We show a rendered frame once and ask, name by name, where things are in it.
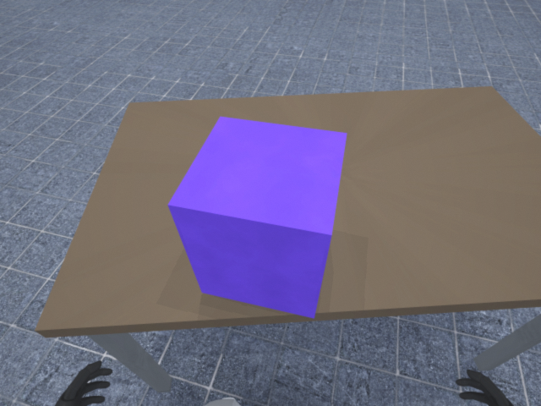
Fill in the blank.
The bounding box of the table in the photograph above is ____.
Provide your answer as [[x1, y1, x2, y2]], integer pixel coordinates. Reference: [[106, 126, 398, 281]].
[[35, 86, 541, 392]]

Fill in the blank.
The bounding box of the left robot hand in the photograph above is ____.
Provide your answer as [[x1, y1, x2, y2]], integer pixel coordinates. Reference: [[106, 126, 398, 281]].
[[55, 360, 112, 406]]

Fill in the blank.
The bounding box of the right robot hand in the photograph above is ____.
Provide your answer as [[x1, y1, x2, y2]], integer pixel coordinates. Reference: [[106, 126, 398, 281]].
[[456, 370, 514, 406]]

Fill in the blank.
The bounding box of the carton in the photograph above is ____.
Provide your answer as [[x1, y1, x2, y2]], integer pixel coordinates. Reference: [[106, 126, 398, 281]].
[[168, 117, 347, 318]]

